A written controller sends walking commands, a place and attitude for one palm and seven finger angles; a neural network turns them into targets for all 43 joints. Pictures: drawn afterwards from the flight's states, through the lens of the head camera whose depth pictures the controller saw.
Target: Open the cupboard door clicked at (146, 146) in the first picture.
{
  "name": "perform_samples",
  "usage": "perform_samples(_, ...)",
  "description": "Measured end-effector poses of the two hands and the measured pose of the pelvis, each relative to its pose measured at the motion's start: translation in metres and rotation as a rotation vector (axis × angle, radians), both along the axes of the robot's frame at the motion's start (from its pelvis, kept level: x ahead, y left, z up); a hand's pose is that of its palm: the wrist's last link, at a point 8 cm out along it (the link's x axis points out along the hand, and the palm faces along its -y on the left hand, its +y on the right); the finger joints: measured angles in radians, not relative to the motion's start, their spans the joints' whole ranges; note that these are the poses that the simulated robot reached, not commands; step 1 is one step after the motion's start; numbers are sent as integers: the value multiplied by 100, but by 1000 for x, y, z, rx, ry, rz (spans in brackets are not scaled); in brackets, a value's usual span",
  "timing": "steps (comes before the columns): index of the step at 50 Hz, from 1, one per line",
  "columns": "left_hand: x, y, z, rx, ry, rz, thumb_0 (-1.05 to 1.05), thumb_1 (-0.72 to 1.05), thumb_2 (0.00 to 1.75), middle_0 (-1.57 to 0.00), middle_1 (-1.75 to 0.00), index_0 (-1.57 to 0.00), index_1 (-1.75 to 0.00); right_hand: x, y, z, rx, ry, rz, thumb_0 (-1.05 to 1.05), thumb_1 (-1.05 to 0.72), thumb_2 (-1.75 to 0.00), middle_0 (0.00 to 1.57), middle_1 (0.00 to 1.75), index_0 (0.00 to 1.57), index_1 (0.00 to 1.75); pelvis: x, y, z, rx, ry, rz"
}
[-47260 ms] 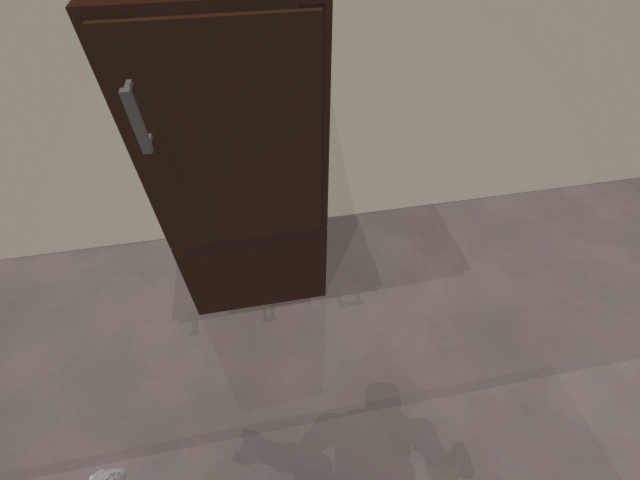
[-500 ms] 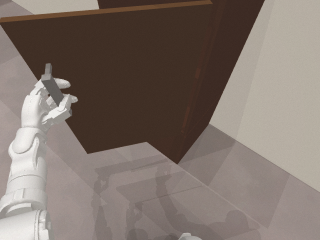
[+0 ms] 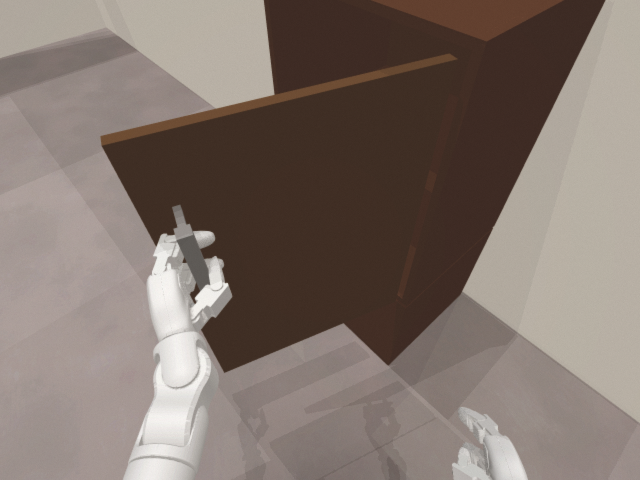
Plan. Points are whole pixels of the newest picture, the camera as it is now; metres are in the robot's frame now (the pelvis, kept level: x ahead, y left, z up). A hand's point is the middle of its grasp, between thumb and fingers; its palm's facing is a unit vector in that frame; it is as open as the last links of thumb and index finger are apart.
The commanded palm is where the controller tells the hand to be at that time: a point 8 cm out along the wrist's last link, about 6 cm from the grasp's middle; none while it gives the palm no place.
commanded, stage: pull the door open along its arc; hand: left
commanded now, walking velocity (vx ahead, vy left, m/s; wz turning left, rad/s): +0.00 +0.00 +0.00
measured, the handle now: (195, 256) +0.37 +0.19 +0.08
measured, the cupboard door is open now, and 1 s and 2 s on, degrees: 72 85 86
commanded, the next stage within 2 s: open thumb and fingers to let go in 0.18 s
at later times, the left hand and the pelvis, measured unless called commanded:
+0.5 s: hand (257, 332) +0.27 +0.09 +0.08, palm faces +0.42 -0.91 -0.02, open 6.6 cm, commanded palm +0.22 +0.14 +0.07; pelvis -0.01 -0.02 -0.01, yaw +2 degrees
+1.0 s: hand (258, 333) +0.26 +0.09 +0.08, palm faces +0.38 -0.93 +0.00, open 14.5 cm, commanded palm +0.22 +0.14 +0.07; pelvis -0.02 -0.01 +0.00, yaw +1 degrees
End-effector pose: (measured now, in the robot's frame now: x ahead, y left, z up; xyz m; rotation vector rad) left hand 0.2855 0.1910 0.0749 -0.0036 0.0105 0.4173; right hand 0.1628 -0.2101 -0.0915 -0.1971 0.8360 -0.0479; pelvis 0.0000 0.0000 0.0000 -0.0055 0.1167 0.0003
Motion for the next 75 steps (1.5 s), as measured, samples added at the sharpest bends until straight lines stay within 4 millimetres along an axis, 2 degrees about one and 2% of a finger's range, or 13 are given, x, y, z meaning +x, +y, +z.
perform_samples(9, -41, -33, 2, -21, 17, -20, 0, 73, 79, -32, -132, -36, -133, -6, -16, -1, -9, -1, -8, 1, -91, -90, 20, 30, 20, 30, 4, -7, 1, 6, -27, 2)
perform_samples(14, -63, -56, 3, -29, 23, -13, 0, 73, 79, -32, -133, -37, -134, 0, -20, 0, -11, -33, 9, 1, -91, -90, 20, 30, 20, 30, 4, -11, -2, 9, -34, 10)
perform_samples(17, -67, -63, 2, 1, 16, 1, 0, 72, 79, -33, -133, -37, -134, 6, -19, -1, -16, -51, 30, 1, -91, -90, 20, 30, 20, 30, 1, -14, -5, 12, -36, 19)
perform_samples(22, -63, -59, 2, 29, 8, 19, 0, 65, 78, -36, -133, -37, -133, 12, -14, -1, -6, -71, 49, 1, -91, -90, 20, 30, 20, 30, -6, -19, -7, 15, -42, 26)
perform_samples(26, -61, -57, 3, 18, 8, 17, 0, 52, 73, -36, -131, -37, -131, 13, -10, 1, 7, -88, 59, 1, -91, -90, 20, 30, 20, 30, -10, -22, -6, 17, -48, 30)
perform_samples(38, -63, -57, 7, 13, 1, 4, 0, -17, 44, -32, -123, -32, -123, -6, -16, 1, -4, -68, 48, 1, -91, -90, 20, 30, 20, 30, -19, -23, -3, 18, -61, 28)
perform_samples(44, -62, -56, 5, 11, -2, -5, 0, -39, 35, -29, -112, -30, -112, -15, -20, -1, -19, -54, 31, 1, -91, -90, 20, 30, 20, 30, -22, -19, -3, 16, -62, 24)
perform_samples(52, -61, -58, 5, 3, -6, -40, -1, -48, 31, -26, -82, -27, -82, -18, -15, 1, -20, -50, 19, 1, -91, -90, 20, 30, 20, 30, -22, -13, -2, 15, -63, 15)
perform_samples(62, -63, -51, 5, 14, -6, -77, -1, -49, 30, -38, -62, -38, -62, -10, 2, 5, -3, -71, 42, 1, -91, -90, 20, 30, 20, 30, -22, -4, -3, 11, -64, 12)
perform_samples(66, -67, -39, 3, 100, -18, -302, -1, -49, 30, -33, -52, -28, -52, -11, 5, 5, -1, -92, 56, 1, -91, -90, 20, 30, 20, 30, -24, -1, -5, 12, -67, 17)
perform_samples(69, -69, -33, 4, 92, -15, -470, -1, -49, 30, -27, -44, -21, -44, -12, 7, 6, 7, -124, 48, 1, -91, -90, 20, 30, 20, 30, -25, 2, -5, 7, -75, 19)
perform_samples(71, -70, -32, 4, 50, -16, -517, -1, -50, 30, -23, -40, -18, -40, -14, 8, 8, 12, -148, 40, 1, -91, -90, 20, 30, 20, 30, -26, 5, -6, 5, -75, 19)
perform_samples(75, -74, -32, 3, 1, -19, -506, -1, -50, 30, -19, -35, -17, -35, -16, 10, 12, 19, -184, 35, 2, -91, -90, 20, 30, 20, 30, -26, 9, -6, 6, -70, 9)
